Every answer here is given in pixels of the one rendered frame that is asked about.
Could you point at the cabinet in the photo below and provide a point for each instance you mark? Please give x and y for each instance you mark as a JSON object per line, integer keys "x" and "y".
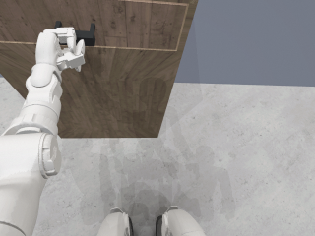
{"x": 120, "y": 92}

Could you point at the robot right thigh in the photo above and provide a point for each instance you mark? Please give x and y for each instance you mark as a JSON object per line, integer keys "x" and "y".
{"x": 178, "y": 222}

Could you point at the robot left hand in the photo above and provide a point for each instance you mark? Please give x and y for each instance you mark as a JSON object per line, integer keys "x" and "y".
{"x": 48, "y": 50}

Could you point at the drawer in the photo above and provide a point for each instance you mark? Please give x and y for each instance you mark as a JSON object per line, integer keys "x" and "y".
{"x": 118, "y": 23}

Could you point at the left robot forearm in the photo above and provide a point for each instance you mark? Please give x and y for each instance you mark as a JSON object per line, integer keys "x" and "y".
{"x": 41, "y": 110}

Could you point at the robot thigh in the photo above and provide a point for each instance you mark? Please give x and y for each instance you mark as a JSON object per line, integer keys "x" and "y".
{"x": 178, "y": 222}
{"x": 115, "y": 224}

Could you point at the handle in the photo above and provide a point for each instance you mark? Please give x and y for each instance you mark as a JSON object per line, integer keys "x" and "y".
{"x": 87, "y": 36}

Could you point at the robot left thigh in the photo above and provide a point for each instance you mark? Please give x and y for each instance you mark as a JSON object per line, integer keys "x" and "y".
{"x": 115, "y": 224}

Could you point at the left robot upper arm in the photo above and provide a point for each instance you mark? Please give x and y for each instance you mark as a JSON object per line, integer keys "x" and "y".
{"x": 27, "y": 161}

